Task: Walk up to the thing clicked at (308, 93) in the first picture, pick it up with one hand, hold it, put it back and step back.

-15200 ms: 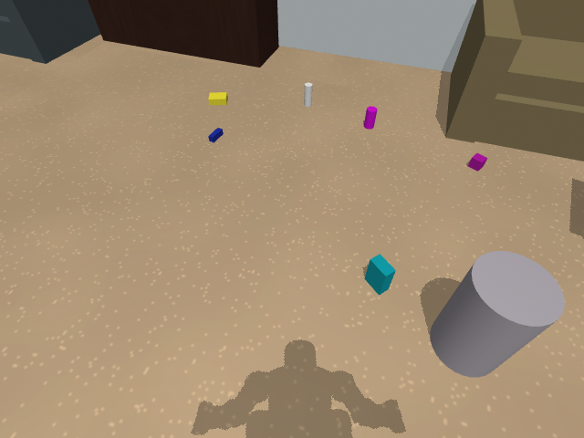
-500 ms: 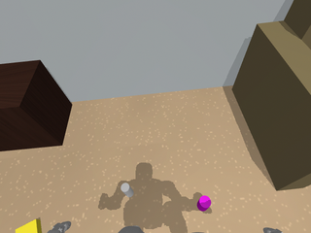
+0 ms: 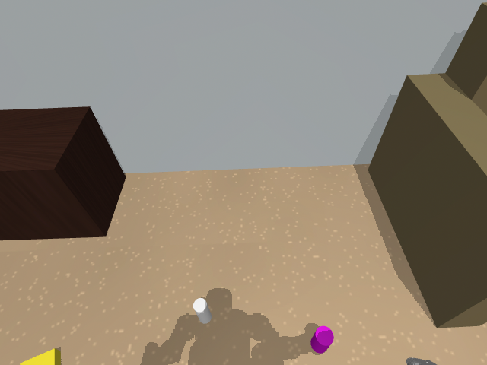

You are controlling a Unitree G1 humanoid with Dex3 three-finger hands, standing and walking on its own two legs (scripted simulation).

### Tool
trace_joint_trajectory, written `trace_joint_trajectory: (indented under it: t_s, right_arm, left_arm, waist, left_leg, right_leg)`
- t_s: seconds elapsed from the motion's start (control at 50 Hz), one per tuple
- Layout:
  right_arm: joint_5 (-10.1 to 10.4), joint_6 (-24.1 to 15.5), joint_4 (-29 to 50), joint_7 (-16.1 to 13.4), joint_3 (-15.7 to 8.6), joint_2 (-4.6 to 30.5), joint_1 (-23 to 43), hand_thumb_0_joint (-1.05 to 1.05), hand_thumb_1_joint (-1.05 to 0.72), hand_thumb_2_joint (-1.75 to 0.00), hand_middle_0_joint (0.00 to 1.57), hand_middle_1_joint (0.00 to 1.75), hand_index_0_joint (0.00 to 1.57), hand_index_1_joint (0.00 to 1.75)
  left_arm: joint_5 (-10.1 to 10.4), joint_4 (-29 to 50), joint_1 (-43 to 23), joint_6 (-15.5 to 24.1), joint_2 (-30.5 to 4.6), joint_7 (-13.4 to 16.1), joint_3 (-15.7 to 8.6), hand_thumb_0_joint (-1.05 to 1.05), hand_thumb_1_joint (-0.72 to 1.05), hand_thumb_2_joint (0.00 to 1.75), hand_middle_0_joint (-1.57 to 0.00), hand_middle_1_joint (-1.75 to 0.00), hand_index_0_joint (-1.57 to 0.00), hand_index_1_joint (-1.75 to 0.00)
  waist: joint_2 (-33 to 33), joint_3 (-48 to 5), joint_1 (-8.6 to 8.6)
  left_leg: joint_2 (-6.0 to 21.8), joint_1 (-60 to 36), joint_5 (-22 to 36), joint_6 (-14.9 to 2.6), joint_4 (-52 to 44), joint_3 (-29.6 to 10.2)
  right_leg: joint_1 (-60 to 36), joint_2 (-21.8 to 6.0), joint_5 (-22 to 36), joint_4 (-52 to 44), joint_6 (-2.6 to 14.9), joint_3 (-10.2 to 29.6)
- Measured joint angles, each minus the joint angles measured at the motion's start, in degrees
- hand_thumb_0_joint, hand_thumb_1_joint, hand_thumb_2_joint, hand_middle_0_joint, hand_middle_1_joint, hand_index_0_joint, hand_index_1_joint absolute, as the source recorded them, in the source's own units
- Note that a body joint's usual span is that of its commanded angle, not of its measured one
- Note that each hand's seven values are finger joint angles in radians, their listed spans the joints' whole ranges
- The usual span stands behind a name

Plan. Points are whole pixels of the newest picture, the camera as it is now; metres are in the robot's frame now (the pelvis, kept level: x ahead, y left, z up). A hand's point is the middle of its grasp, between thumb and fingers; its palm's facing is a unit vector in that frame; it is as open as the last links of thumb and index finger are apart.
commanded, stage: walk up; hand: left
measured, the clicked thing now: (202, 311) +0.42 +0.20 -0.70
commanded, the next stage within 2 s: none
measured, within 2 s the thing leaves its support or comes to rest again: neither
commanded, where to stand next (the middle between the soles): +0.08 +0.01 m, yaw -1 degrees
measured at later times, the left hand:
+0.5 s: hand out of the picture +0.09 +0.24 -0.13, palm faces -0.02 -0.88 -0.48, open 7.3 cm
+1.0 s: hand out of the picture +0.06 +0.26 -0.16, palm faces +0.01 -0.92 -0.40, open 7.4 cm
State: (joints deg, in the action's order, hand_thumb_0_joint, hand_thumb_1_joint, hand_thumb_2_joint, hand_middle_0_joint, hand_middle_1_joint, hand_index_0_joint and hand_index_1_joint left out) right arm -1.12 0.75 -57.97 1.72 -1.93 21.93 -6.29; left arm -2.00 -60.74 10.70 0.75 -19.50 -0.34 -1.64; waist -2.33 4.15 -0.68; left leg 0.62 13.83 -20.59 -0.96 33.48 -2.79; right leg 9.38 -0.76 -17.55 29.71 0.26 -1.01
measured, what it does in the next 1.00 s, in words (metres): steps on the spot: right foot, then left foot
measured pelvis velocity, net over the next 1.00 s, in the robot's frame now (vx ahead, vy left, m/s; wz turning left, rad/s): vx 0.02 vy -0.03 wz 0.05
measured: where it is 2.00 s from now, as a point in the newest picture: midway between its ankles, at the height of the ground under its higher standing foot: outside the picture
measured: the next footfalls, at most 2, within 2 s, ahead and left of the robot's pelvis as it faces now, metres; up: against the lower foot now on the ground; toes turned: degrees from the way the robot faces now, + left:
right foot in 0.30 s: +0.12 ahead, -0.16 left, +0.00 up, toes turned -1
left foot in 0.68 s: -0.02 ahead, +0.14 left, +0.00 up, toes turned +4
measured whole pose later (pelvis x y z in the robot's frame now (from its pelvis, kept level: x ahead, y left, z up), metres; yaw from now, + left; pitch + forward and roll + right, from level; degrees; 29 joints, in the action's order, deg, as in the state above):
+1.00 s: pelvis +0.02 -0.03 -0.03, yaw +3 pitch -3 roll +1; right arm -1.4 -3.1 -51.2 -0.7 -3.2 24.8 -18.6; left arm -2.6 -52.0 14.9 -1.8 -23.8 -3.4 -5.2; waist 0.4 6.3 0.0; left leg 4.4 9.4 -27.6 2.6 40.3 0.0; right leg 21.6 -0.2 -19.2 43.8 2.4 -2.1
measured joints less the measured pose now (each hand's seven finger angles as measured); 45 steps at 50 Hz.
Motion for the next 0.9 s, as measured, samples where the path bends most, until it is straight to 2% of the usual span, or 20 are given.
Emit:
trace_joint_trajectory:
  t_s: [0.04, 0.08, 0.14, 0.2, 0.26, 0.32, 0.34, 0.36, 0.42, 0.46, 0.52, 0.58, 0.64, 0.66, 0.7, 0.72, 0.76, 0.8, 0.84, 0.9]
  right_arm:
    - [-0.37, -0.94, -0.61, 0.02, -0.22, -0.09, -1.08, 0.01, -0.91, -0.9, 0.21, 0.3, 0.2, 0.3]
    - [-0.78, -2.05, -0.81, -0.17, -0.22, -0.9, -2.44, 0.01, -0.91, -0.9, 0.21, 0.3, 0.2, 0.3]
    - [-0.83, -3.45, -0.41, -0.28, -0.24, -1.57, -5.12, 0.01, -0.9, -0.9, 0.21, 0.3, 0.2, 0.3]
    - [-0.93, -4.18, 0.02, -0.8, -0.22, -1.39, -7.69, 0.01, -0.9, -0.9, 0.21, 0.3, 0.2, 0.3]
    - [-0.89, -3.7, 0.02, -1.45, -0.12, -0.19, -8.93, 0.01, -0.9, -0.9, 0.21, 0.3, 0.2, 0.3]
    - [-0.06, -0.62, 0.04, -1.56, -0.46, 1.58, -7.6, 0.01, -0.9, -0.9, 0.21, 0.3, 0.2, 0.3]
    - [0.31, 0.63, 0.38, -1.64, -0.8, 2.17, -6.66, 0.01, -0.9, -0.9, 0.21, 0.3, 0.2, 0.3]
    - [0.57, 1.72, 0.96, -1.77, -1.13, 2.53, -5.75, 0.01, -0.9, -0.9, 0.21, 0.3, 0.2, 0.3]
    - [0.54, 3.79, 3.61, -1.6, -2.11, 3.51, -3.07, 0.01, -0.91, -0.9, 0.2, 0.3, 0.2, 0.3]
    - [0.46, 3.99, 5.45, -1.21, -2.73, 4.48, -2.21, 0.01, -0.91, -0.9, 0.2, 0.3, 0.2, 0.3]
    - [-0.26, 4.48, 7.66, -0.47, -3.48, 5.54, -2.91, 0.01, -0.91, -0.9, 0.2, 0.3, 0.2, 0.3]
    - [-0.23, 4.24, 6.78, 0.16, -3.48, 5.3, -5.06, 0.01, -0.91, -0.9, 0.2, 0.3, 0.2, 0.3]
    - [-0.22, 3.16, 5.36, 1.47, -2.62, 3.61, -8.13, 0.01, -0.91, -0.9, 0.2, 0.3, 0.2, 0.3]
    - [-0.44, 2.57, 5.26, 1.76, -2.42, 3.08, -9.3, 0.01, -0.91, -0.9, 0.2, 0.3, 0.2, 0.3]
    - [-1.66, 1.53, 4.86, 1.77, -2.46, 1.77, -10.62, 0.01, -0.91, -0.9, 0.2, 0.3, 0.2, 0.3]
    - [-2.37, 1.51, 4.93, 1.7, -2.32, 1.32, -11.23, 0.01, -0.91, -0.9, 0.21, 0.3, 0.2, 0.3]
    - [-2.63, 1.65, 5.26, 1.71, -1.82, 1.06, -12.4, 0.01, -0.91, -0.9, 0.21, 0.3, 0.2, 0.3]
    - [-2.57, 1.16, 4.9, 1.25, -1.31, 0.58, -12.98, 0.01, -0.91, -0.9, 0.21, 0.3, 0.2, 0.3]
    - [-2.05, -0.03, 4.52, 0.79, -0.79, 0.25, -12.88, 0.01, -0.9, -0.9, 0.21, 0.3, 0.2, 0.3]
    - [-1.26, -2.41, 5.35, 0.09, -0.71, 0.75, -12.83, 0.01, -0.9, -0.9, 0.21, 0.3, 0.2, 0.3]
  left_arm:
    - [0.14, 0.01, 0.08, -0.26, -0.41, -0.47, -0.12, 0.01, 0.91, 0.9, -0.21, -0.3, -0.21, -0.3]
    - [0.16, 0.57, 0.36, -0.93, -1.34, -0.95, -0.59, 0.01, 0.91, 0.9, -0.21, -0.3, -0.21, -0.3]
    - [-0.04, 1.06, 0.64, -1.65, -2.76, -1.41, -1.64, 0.01, 0.91, 0.9, -0.2, -0.3, -0.21, -0.3]
    - [0.04, 2.16, 0.73, -1.7, -4.42, -2.0, -2.66, 0.01, 0.91, 0.9, -0.2, -0.3, -0.21, -0.3]
    - [0.86, 2.64, 0.17, -1.47, -5.3, -1.88, -2.97, 0.01, 0.91, 0.9, -0.2, -0.3, -0.21, -0.3]
    - [1.74, 2.72, -1.25, -0.46, -4.49, -0.54, -2.76, 0.01, 0.91, 0.9, -0.2, -0.3, -0.21, -0.3]
    - [1.79, 2.99, -1.89, -0.2, -3.73, 0.02, -2.59, 0.0, 0.91, 0.9, -0.2, -0.3, -0.21, -0.3]
    - [1.75, 3.44, -2.48, -0.04, -3.04, 0.45, -2.29, 0.0, 0.91, 0.9, -0.2, -0.3, -0.21, -0.3]
    - [1.24, 5.44, -3.65, -0.15, -1.23, 1.25, -1.42, 0.0, 0.91, 0.9, -0.2, -0.3, -0.21, -0.3]
    - [1.17, 6.27, -4.29, -0.45, -0.24, 1.7, -1.04, 0.0, 0.91, 0.9, -0.21, -0.3, -0.21, -0.3]
    - [0.68, 7.33, -4.67, -0.37, 0.34, 2.52, -1.13, 0.0, 0.9, 0.9, -0.21, -0.3, -0.21, -0.3]
    - [-0.49, 8.84, -3.81, 0.29, -0.11, 2.36, -1.78, 0.0, 0.9, 0.9, -0.21, -0.3, -0.21, -0.3]
    - [-1.59, 10.17, -2.43, 0.57, -2.07, 1.14, -2.76, 0.0, 0.9, 0.9, -0.21, -0.3, -0.21, -0.3]
    - [-1.59, 10.48, -1.94, 0.46, -2.99, 0.8, -2.97, 0.0, 0.9, 0.9, -0.21, -0.3, -0.21, -0.3]
    - [-1.0, 10.61, -0.57, -0.08, -5.0, 0.94, -3.56, 0.0, 0.9, 0.9, -0.21, -0.3, -0.21, -0.3]
    - [-0.49, 10.12, 0.67, -0.53, -5.44, 1.46, -3.83, 0.0, 0.9, 0.9, -0.21, -0.3, -0.21, -0.3]
    - [0.2, 8.04, 3.02, -1.25, -5.56, 2.03, -3.9, 0.0, 0.9, 0.9, -0.21, -0.3, -0.21, -0.3]
    - [0.84, 6.48, 4.02, -1.38, -5.81, 1.43, -3.71, 0.0, 0.91, 0.9, -0.2, -0.3, -0.21, -0.3]
    - [0.91, 6.47, 4.8, -1.17, -5.88, 0.28, -3.6, 0.01, 0.91, 0.9, -0.2, -0.3, -0.21, -0.3]
    - [0.1, 7.09, 5.37, -1.75, -5.52, -1.49, -3.52, 0.01, 0.91, 0.9, -0.2, -0.3, -0.21, -0.3]
  waist:
    - [0.52, -0.19, 0.14]
    - [2.58, -0.39, -0.4]
    - [3.79, -0.81, 0.4]
    - [4.87, -0.5, 1.15]
    - [5.06, 0.51, 1.91]
    - [2.89, 2.57, 2.21]
    - [1.46, 3.53, 2.6]
    - [0.74, 4.24, 2.75]
    - [0.31, 6.3, 1.78]
    - [-1.08, 6.91, 1.92]
    - [-3.58, 6.5, 2.13]
    - [-4.67, 4.72, 1.68]
    - [-2.81, 1.83, 1.5]
    - [-1.91, 0.91, 1.5]
    - [1.34, 0.17, 1.04]
    - [2.36, -0.63, 0.84]
    - [1.99, -2.62, 2.35]
    - [1.99, -3.1, 3.51]
    - [2.82, -2.5, 2.87]
    - [3.7, -0.79, 1.8]
  left_leg:
    - [-0.27, -1.88, 6.11, 0.99, -4.3, 0.01]
    - [-1.39, -2.47, 6.43, 1.64, -4.95, 1.19]
    - [-1.1, -3.0, 5.75, 0.75, -5.47, 1.12]
    - [-0.37, -3.97, 5.93, 1.27, -6.42, 0.88]
    - [0.6, -4.2, 5.01, 3.23, -5.03, 0.48]
    - [2.45, -1.93, 1.62, 4.62, 1.5, -0.61]
    - [2.93, -0.17, 1.27, 3.67, 4.69, -1.87]
    - [1.91, 2.25, -2.02, 2.82, 9.3, -3.57]
    - [-3.32, 9.01, -9.41, 1.52, 26.65, -5.6]
    - [-5.0, 11.94, -8.31, 1.33, 34.4, -6.99]
    - [-5.02, 13.13, -5.35, 1.75, 40.09, -8.71]
    - [-2.56, 9.72, -5.79, 2.14, 33.46, -7.06]
    - [0.12, 3.58, -11.46, 0.81, 16.73, -2.16]
    - [0.58, 1.09, -10.59, 0.22, 10.32, -0.5]
    - [-0.69, -2.06, -3.21, 1.27, 4.47, 1.73]
    - [-0.97, -2.41, -3.13, 1.88, 4.85, 2.63]
    - [-0.15, -2.55, -4.03, 1.33, 5.12, 2.15]
    - [0.31, -3.21, -3.65, 0.72, 3.67, 1.11]
    - [0.47, -4.15, -2.85, 1.22, 1.87, 1.62]
    - [0.83, -4.85, -3.33, 2.34, 1.74, 2.59]
  right_leg:
    - [0.35, -0.85, -0.72, 1.14, -0.57, -0.29]
    - [1.98, -1.78, -4.26, 4.89, 0.33, 1.16]
    - [6.39, -0.69, -10.34, 14.49, 1.29, 1.66]
    - [9.72, -1.02, -10.76, 17.12, 1.59, 1.98]
    - [10.08, -2.18, -7.23, 11.36, 1.14, 2.2]
    - [8.57, -1.52, 5.71, 5.2, -0.6, 0.92]
    - [8.78, -0.89, 5.49, 5.79, -0.73, 0.0]
    - [9.36, -0.93, 4.98, 6.3, -0.65, -0.4]
    - [11.14, -2.29, 5.76, 5.87, -0.35, 1.19]
    - [12.0, -2.8, 7.08, 4.63, -0.55, 1.28]
    - [13.53, -3.14, 7.77, 4.5, -0.75, 0.39]
    - [13.9, -3.87, 6.86, 5.54, -0.29, -0.86]
    - [13.87, -5.74, 4.9, 7.58, 0.67, -2.19]
    - [14.08, -6.37, 4.06, 8.8, 0.72, -2.43]
    - [15.61, -7.2, -2.52, 14.4, 1.18, 0.31]
    - [16.89, -6.19, -7.38, 18.24, 1.23, 2.31]
    - [18.58, -2.67, -11.33, 24.43, 1.12, 3.18]
    - [18.45, -0.39, -9.44, 25.92, 0.98, 3.14]
    - [17.57, 0.43, -6.49, 23.38, 1.06, 2.93]
    - [15.56, 0.2, -6.73, 19.28, 0.97, 1.32]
